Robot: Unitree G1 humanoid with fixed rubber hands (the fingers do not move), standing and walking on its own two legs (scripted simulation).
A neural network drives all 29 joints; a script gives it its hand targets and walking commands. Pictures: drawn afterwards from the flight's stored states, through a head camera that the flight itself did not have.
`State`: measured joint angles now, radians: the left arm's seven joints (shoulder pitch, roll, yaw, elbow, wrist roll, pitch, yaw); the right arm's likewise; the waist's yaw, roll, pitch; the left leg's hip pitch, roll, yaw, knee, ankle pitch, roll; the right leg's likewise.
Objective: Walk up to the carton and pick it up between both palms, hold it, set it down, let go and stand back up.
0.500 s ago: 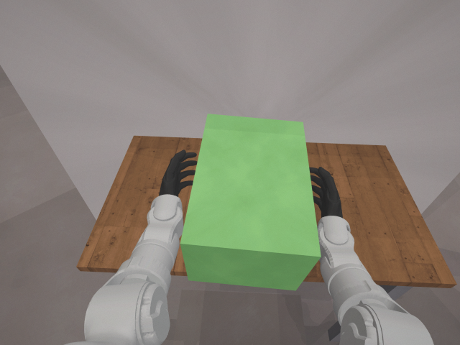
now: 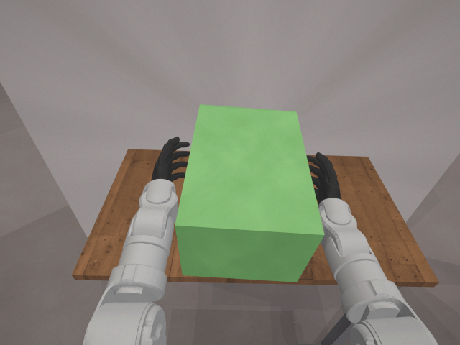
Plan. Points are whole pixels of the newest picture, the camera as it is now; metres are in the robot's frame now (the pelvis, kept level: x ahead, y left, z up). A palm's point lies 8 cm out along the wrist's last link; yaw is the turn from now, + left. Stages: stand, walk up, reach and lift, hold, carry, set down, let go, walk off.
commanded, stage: reach and lift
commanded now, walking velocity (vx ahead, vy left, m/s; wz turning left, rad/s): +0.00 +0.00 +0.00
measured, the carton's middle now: (244, 186) +0.41 +0.00 +0.09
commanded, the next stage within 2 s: hold in 1.24 s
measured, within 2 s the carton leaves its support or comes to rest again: neither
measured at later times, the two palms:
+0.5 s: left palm (166, 177) +0.36 +0.14 +0.15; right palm (338, 200) +0.34 -0.16 +0.12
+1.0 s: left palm (161, 173) +0.37 +0.15 +0.16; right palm (335, 194) +0.35 -0.15 +0.13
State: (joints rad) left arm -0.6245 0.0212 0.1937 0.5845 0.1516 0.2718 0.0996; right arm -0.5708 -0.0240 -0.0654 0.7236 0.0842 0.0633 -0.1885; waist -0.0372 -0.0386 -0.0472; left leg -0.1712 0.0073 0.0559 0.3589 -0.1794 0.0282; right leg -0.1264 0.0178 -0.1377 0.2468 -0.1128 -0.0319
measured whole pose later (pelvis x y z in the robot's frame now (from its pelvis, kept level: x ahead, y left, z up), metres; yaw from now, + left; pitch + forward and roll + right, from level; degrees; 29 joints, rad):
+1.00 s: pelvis +0.00 +0.00 +0.00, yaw +1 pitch -6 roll -1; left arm -0.57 -0.02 0.23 0.23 0.26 0.57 0.04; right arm -0.56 -0.03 -0.03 0.54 0.13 0.24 -0.17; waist -0.09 -0.05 0.03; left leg -0.08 0.00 0.05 0.36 -0.19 0.03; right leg -0.03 0.01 -0.14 0.26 -0.13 -0.03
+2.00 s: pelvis -0.01 +0.00 +0.00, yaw +0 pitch -8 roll -1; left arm -0.60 -0.03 0.27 0.14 0.30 0.69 0.00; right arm -0.61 -0.04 -0.01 0.51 0.16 0.30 -0.18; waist -0.07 -0.05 0.04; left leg -0.04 0.01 0.06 0.35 -0.18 0.03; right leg -0.01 0.02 -0.13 0.27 -0.12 -0.03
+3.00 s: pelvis -0.01 +0.00 +0.00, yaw +0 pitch -8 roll -1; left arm -0.58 -0.02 0.26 0.10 0.29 0.71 -0.01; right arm -0.58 -0.02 -0.01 0.47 0.15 0.31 -0.19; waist -0.07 -0.05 0.05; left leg -0.04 0.00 0.05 0.35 -0.18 0.03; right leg 0.00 0.01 -0.14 0.27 -0.12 -0.03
